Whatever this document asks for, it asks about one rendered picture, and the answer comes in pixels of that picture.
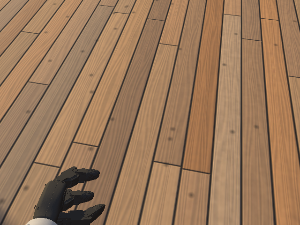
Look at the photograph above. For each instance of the left robot hand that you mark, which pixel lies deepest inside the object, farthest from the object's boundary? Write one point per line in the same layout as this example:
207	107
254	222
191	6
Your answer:
57	197

